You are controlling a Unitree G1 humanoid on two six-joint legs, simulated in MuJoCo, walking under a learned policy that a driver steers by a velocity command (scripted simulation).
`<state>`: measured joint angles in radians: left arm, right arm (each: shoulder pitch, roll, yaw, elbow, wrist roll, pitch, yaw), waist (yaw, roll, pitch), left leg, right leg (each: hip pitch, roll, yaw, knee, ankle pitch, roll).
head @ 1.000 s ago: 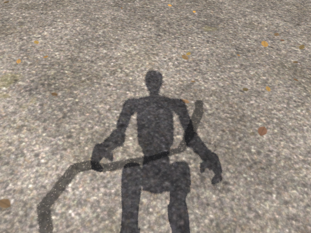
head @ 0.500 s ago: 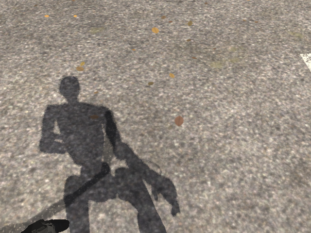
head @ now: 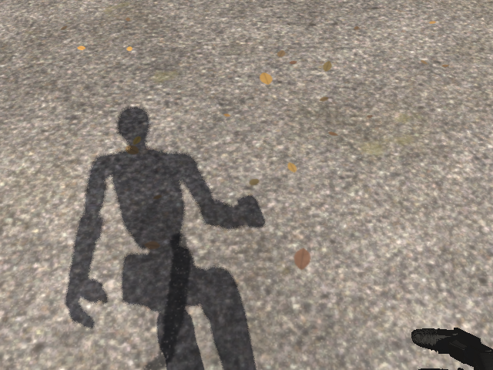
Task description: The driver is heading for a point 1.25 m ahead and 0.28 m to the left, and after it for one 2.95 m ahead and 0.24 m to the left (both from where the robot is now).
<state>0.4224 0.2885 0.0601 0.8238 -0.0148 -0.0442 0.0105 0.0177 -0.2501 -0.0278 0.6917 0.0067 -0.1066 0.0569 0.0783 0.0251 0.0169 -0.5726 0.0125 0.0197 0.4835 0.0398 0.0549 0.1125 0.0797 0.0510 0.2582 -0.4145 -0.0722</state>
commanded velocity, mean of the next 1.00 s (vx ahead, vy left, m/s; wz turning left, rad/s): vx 0.50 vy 0.00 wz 0.10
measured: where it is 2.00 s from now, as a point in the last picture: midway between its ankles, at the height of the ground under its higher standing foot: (232, 178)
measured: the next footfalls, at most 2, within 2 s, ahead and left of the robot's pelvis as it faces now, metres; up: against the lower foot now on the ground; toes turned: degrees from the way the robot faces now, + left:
left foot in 0.02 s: +0.21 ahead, +0.11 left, +0.00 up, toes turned +1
right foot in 0.54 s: +0.48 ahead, -0.15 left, +0.00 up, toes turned -1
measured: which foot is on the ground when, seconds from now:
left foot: up 0.00-0.00, down 0.02-0.56, up 0.58-1.00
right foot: down 0.00-0.04, up 0.06-0.52, down 0.54-1.00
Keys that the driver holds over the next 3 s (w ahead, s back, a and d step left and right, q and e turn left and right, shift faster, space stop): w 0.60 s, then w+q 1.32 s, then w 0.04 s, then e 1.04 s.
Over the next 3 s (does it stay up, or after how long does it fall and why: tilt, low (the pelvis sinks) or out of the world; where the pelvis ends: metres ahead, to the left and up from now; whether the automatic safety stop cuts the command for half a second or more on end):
stays up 1.22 0.30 0.01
